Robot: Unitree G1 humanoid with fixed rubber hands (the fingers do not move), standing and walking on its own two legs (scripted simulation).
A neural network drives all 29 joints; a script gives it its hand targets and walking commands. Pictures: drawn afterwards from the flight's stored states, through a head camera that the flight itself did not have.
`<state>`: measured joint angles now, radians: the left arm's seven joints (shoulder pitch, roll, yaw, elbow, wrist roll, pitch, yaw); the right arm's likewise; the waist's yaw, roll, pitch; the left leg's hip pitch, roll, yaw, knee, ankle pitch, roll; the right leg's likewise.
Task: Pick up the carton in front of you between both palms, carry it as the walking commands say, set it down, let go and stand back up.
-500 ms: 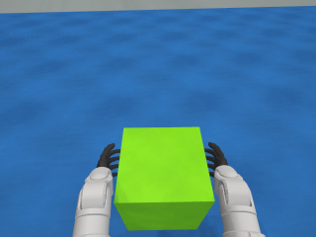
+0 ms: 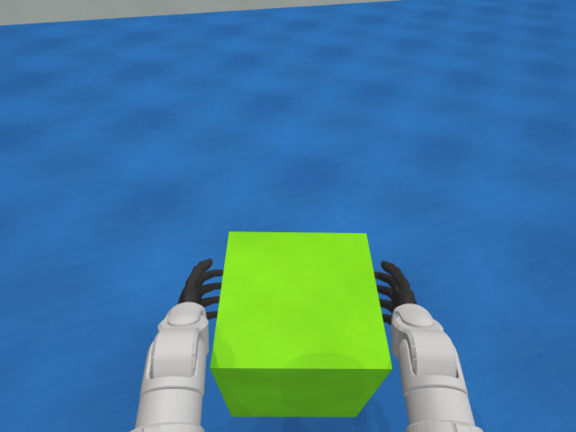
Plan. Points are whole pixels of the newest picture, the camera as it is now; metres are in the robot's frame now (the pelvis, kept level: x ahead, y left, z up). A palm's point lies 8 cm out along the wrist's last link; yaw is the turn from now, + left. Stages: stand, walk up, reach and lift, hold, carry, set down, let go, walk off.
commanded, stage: hold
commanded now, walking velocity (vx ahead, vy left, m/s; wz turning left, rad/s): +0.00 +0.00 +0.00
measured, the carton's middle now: (295, 329) +0.30 -0.01 -0.05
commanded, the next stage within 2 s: set down in 0.40 s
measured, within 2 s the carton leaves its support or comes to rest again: neither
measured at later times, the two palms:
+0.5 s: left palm (159, 307) +0.29 +0.19 +0.04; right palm (373, 307) +0.28 -0.11 +0.05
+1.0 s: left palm (182, 337) +0.33 +0.20 -0.13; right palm (343, 321) +0.35 -0.10 -0.12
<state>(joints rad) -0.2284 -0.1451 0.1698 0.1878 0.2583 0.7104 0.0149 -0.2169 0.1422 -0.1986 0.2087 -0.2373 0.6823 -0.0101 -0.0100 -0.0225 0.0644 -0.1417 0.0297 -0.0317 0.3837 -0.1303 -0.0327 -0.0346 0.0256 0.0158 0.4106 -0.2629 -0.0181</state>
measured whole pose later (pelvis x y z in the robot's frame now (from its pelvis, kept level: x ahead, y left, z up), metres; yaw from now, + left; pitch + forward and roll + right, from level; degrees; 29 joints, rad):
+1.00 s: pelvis -0.04 +0.01 -0.05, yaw -1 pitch +19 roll -1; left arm -0.60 -0.14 0.48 0.48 0.35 0.25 -0.04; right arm -0.64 0.16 -0.44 0.58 -0.33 0.21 -0.01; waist 0.06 -0.05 0.13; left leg -0.93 0.02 -0.03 0.81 -0.21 -0.02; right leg -0.84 0.04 0.03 0.87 -0.37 0.00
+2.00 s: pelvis -0.08 +0.02 -0.30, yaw -3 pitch +48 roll +0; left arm -1.11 -0.06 0.60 0.54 0.24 0.34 0.08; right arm -1.31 -0.14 -0.32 0.87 -0.20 0.31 -0.03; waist 0.11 -0.07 -0.02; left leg -2.18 0.02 -0.04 1.72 -0.39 -0.04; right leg -2.08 0.09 0.04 1.84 -0.60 0.03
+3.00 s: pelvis -0.09 +0.00 -0.39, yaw -1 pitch +43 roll +4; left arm -1.42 0.15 0.63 0.92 0.12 0.24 0.02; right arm -1.60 -0.30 -0.06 1.13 -0.10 0.24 -0.05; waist 0.18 0.01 0.28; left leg -2.32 0.00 -0.05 2.03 -0.46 -0.10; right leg -2.25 0.13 0.05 2.19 -0.68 0.01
